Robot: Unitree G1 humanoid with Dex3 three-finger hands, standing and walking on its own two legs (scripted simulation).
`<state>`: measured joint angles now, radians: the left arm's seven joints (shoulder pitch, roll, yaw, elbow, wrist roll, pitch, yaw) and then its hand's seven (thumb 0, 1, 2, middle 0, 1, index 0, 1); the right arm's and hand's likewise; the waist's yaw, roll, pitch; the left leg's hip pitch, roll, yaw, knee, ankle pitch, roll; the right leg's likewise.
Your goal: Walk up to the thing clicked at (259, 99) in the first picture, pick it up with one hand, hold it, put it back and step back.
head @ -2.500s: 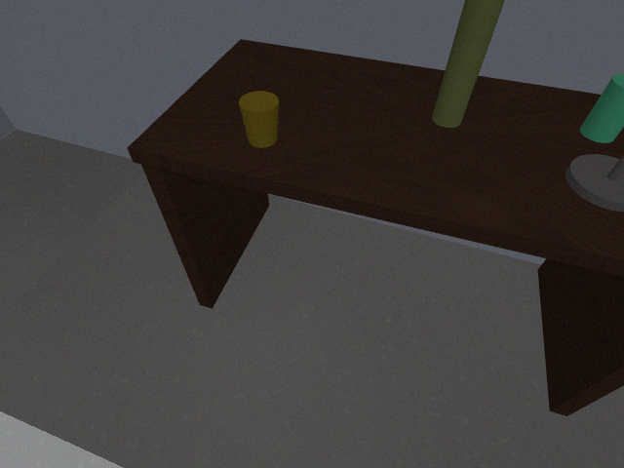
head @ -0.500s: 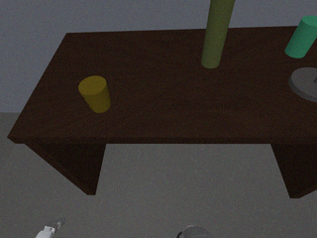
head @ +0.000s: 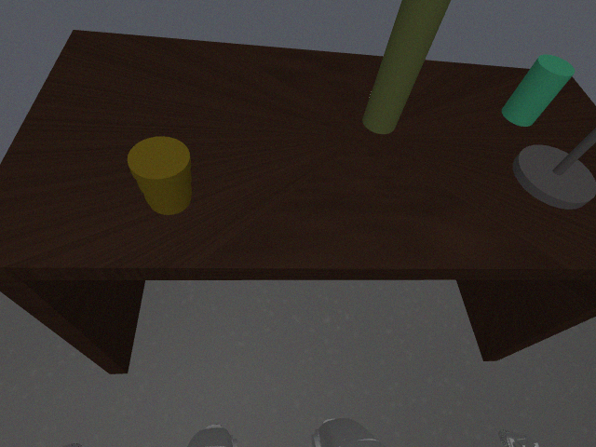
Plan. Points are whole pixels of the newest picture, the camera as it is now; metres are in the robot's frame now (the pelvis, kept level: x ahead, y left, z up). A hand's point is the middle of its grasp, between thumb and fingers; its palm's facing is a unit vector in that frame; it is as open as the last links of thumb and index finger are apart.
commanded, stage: walk up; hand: left
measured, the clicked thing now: (165, 179) +0.49 +0.21 +0.02
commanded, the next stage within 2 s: stand in 1.34 s
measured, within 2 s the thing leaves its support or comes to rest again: neither
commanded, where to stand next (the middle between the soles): +0.06 -0.02 m, yaw +2 degrees
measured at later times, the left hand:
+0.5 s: hand out of the picture +0.11 +0.22 -0.13, palm faces -0.04 -0.93 -0.36, open 7.4 cm
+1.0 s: hand out of the picture +0.07 +0.23 -0.14, palm faces +0.01 -0.95 -0.32, open 7.4 cm
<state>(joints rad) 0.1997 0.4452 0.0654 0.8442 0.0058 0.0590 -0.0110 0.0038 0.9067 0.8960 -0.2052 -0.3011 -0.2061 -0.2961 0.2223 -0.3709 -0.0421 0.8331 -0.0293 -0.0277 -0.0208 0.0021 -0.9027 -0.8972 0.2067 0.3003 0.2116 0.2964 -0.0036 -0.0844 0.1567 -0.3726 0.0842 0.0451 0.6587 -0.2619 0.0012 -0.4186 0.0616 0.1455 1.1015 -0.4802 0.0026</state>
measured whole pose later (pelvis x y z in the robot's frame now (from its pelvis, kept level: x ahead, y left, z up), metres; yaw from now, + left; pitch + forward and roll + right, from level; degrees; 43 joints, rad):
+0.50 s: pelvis -0.02 -0.03 +0.01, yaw -1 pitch -3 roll +0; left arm 0.10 0.36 0.02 0.98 0.01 -0.01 -0.01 0.00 0.90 0.90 -0.21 -0.30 -0.21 -0.30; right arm 0.18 -0.34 0.00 1.02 -0.01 -0.01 0.02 0.00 -0.91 -0.90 0.20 0.30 0.21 0.30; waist -0.02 0.01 0.07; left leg -0.25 0.04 -0.02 0.54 -0.23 -0.04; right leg -0.18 -0.01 0.03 0.57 -0.34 0.01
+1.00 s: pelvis -0.01 -0.02 +0.02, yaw +1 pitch -2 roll -1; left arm 0.08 0.35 0.02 1.12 0.01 0.01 -0.01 0.00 0.90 0.90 -0.21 -0.30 -0.21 -0.30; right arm 0.10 -0.35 0.00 1.09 -0.01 -0.02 0.01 0.00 -0.91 -0.90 0.20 0.30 0.21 0.30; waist 0.00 0.00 0.06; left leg -0.21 0.04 -0.05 0.42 -0.17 -0.04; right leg -0.09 -0.01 -0.01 0.39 -0.26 0.02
